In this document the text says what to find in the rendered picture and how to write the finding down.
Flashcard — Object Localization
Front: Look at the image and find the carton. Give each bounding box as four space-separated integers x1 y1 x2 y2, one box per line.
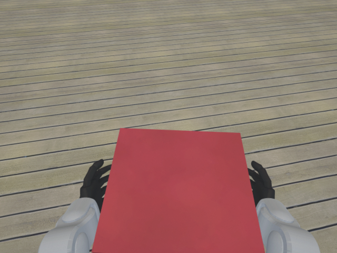
92 128 265 253

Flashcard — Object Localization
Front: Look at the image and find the robot left forearm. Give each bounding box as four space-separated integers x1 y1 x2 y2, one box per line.
38 198 100 253

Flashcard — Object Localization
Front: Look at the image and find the robot right hand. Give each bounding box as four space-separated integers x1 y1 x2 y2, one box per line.
248 161 275 207

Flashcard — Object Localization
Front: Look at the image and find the robot right forearm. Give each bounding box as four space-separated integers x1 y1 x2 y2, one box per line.
256 198 320 253

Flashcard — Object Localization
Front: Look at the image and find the robot left hand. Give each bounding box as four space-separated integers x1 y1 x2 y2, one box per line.
80 159 112 213

